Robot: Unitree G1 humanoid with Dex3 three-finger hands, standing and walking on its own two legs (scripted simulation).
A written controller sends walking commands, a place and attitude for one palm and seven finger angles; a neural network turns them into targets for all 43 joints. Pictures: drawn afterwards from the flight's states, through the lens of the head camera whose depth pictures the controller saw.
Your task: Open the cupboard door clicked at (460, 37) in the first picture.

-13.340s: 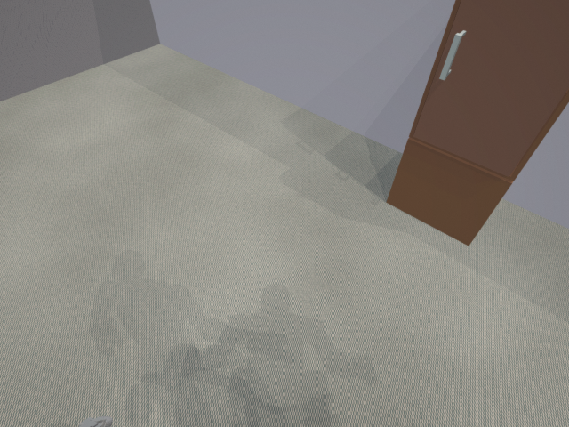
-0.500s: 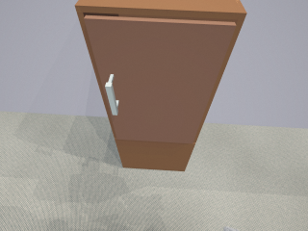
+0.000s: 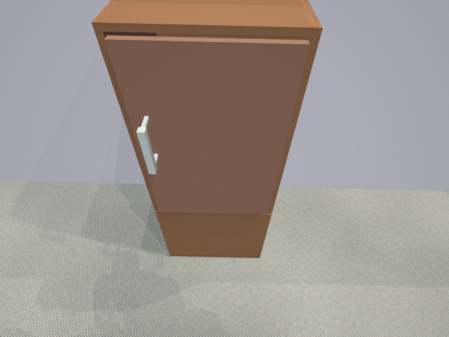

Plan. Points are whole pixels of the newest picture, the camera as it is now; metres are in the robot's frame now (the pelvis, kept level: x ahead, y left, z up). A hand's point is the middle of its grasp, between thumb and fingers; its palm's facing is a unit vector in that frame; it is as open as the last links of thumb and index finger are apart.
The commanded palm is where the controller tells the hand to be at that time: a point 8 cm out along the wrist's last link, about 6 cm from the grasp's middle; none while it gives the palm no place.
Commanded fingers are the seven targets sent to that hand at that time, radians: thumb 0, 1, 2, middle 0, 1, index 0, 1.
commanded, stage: look again from close up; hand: left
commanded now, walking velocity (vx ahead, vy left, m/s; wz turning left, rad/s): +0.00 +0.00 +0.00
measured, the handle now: (149, 146) +0.53 +0.20 +0.01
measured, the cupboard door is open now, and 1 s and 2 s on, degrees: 0 0 0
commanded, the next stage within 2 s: raise the hand with hooked fingers in 0.50 s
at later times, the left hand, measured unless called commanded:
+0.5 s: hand out of the picture +0.03 +0.18 -0.17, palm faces +0.00 -0.98 -0.19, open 7.4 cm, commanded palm none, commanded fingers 0.00 0.90 0.90 -0.20 -0.30 -0.20 -0.30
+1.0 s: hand (134, 315) +0.17 +0.17 -0.05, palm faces +0.00 -1.00 +0.00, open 8.4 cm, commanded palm +0.15 +0.24 -0.04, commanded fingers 0.00 0.41 0.69 -0.23 -0.62 -0.23 -0.62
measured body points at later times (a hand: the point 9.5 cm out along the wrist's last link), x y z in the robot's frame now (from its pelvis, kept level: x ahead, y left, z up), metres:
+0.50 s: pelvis +0.02 +0.00 +0.00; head +0.03 +0.01 +0.45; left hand +0.03 +0.23 -0.16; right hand +0.04 -0.23 -0.15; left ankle +0.05 +0.12 -0.73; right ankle -0.03 -0.10 -0.73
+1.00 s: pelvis -0.02 -0.02 -0.08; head +0.02 -0.02 +0.37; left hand +0.17 +0.22 -0.05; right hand +0.22 -0.27 -0.11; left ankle +0.05 +0.12 -0.73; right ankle -0.03 -0.10 -0.73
